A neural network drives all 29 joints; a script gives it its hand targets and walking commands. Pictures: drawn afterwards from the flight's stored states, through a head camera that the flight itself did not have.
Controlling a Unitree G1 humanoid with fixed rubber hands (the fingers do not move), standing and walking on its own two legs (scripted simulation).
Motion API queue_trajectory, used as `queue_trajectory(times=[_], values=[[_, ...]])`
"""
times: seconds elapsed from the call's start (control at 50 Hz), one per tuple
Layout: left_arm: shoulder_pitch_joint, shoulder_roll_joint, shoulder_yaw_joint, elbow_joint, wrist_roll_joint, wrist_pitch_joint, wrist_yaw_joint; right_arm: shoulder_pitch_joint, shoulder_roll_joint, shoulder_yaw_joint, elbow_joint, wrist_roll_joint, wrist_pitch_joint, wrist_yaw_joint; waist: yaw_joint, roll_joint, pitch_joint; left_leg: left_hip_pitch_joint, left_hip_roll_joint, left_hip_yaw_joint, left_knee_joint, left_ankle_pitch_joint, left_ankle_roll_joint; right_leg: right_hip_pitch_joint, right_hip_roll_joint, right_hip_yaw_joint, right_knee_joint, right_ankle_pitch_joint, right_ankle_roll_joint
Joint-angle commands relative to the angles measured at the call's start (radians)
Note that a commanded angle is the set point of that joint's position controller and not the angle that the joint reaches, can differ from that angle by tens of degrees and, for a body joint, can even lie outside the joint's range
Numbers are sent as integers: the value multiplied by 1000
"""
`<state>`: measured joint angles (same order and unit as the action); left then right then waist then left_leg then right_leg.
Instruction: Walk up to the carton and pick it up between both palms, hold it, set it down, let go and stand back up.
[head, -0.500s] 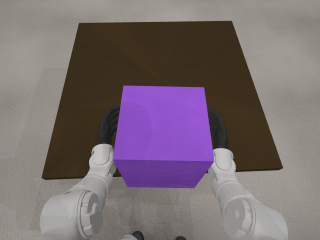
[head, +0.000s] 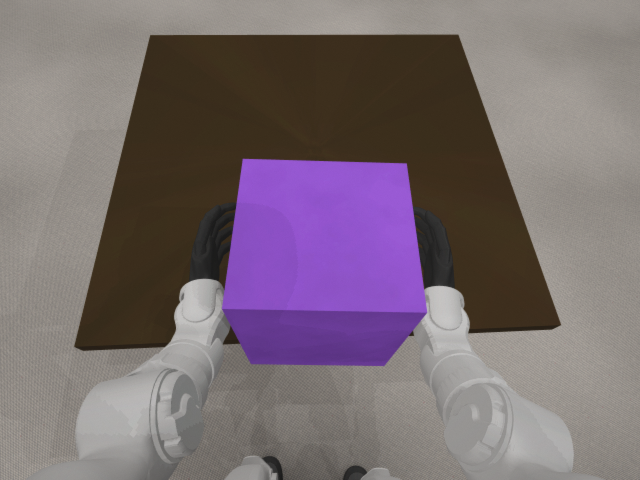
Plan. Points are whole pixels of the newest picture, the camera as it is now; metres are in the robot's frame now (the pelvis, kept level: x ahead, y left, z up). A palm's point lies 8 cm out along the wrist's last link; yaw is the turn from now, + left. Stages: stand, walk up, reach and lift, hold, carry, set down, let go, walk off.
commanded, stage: set down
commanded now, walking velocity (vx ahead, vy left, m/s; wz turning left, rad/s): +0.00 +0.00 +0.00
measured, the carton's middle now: (321, 273) +0.39 +0.01 -0.06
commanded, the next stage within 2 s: none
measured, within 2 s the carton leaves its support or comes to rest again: neither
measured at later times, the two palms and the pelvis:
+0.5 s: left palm (208, 268) +0.38 +0.16 -0.03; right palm (435, 274) +0.38 -0.14 -0.02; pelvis +0.00 +0.00 +0.00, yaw +0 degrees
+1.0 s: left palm (204, 257) +0.40 +0.17 -0.04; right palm (440, 268) +0.40 -0.16 -0.04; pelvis -0.01 +0.00 -0.03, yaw -2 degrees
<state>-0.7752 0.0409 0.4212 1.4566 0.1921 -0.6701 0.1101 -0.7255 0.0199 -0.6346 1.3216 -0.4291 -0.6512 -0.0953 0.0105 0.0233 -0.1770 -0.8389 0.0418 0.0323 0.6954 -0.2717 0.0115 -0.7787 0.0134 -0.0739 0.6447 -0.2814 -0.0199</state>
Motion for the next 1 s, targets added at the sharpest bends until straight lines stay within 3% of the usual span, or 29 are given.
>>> queue_trajectory(times=[0.0,0.48,0.66,0.7,0.76,0.78,0.82,0.86,0.9,0.98], values=[[-424,-464,-159,-22,147,1,-120,-413,581,252,111,-163,18,146,-7,-3,-428,259,-21,38,-31,220,-33,225,4,1,-58,155,-4],[-394,-418,-111,-50,183,27,-108,-389,527,219,75,-159,35,154,-9,14,-415,264,-20,33,-4,218,-35,158,1,2,-34,107,-5],[-386,-342,-74,-57,183,42,-94,-382,451,206,62,-136,49,142,-1,-4,-413,256,-22,36,-1,202,-28,149,-1,11,-26,79,0],[-383,-273,-66,-68,169,43,-78,-378,364,194,60,-111,45,129,1,9,-443,265,-24,37,4,230,-37,152,3,13,-16,106,1],[-377,-75,-33,-106,121,56,-32,-375,132,193,57,-9,45,84,6,7,-510,271,-29,41,19,274,-43,185,11,31,0,163,5],[-370,72,-19,-122,73,65,1,-375,-39,207,59,80,44,54,16,16,-561,271,-32,42,34,316,-51,208,18,46,17,211,5],[-417,142,-112,-112,-76,88,42,-473,-143,344,82,286,39,7,16,16,-647,253,-31,26,87,385,-66,203,36,55,51,275,7],[-460,147,-207,-57,-201,72,43,-516,-172,441,93,415,20,-12,10,20,-699,239,-32,14,147,400,-80,131,41,45,93,279,14],[-483,180,-261,-18,-276,44,36,-543,-230,499,75,493,3,-17,12,26,-762,279,-32,12,193,437,-95,80,52,28,129,304,25],[-482,241,-315,30,-325,47,5,-546,-332,599,123,610,9,-3,7,26,-746,328,-37,12,215,498,-110,55,61,10,153,359,48]])
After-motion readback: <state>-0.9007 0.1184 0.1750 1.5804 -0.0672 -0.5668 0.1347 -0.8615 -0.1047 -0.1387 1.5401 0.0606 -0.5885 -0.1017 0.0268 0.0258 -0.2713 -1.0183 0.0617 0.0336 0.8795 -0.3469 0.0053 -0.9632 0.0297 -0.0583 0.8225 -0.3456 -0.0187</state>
